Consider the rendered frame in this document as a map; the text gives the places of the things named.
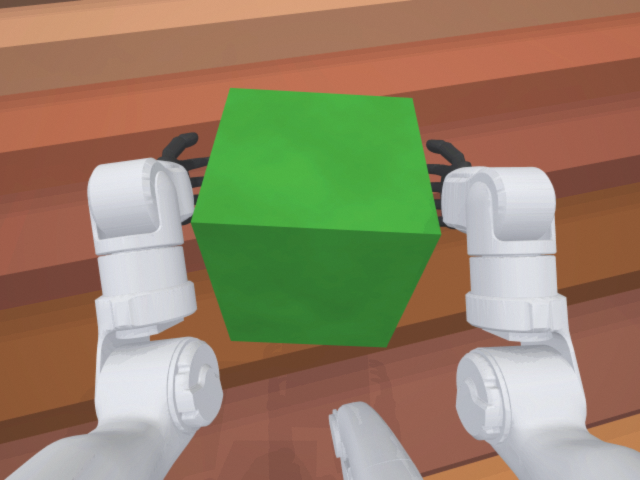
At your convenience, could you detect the robot right forearm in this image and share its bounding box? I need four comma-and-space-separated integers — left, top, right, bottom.
441, 166, 587, 421

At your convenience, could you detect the right robot thigh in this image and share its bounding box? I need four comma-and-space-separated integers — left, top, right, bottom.
329, 402, 423, 480

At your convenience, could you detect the left robot hand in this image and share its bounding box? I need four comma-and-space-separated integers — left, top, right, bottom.
157, 132, 210, 225

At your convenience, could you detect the robot right upper arm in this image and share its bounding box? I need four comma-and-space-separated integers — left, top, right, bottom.
456, 345, 640, 480

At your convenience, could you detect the right robot hand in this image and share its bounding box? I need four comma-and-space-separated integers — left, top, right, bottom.
426, 140, 472, 229

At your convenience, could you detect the robot left forearm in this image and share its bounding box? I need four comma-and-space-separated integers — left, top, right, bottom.
87, 158, 197, 418

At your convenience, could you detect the carton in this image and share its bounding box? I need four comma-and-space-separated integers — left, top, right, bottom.
191, 88, 441, 347

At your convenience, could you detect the robot left upper arm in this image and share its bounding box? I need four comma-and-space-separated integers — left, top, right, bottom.
5, 337, 223, 480

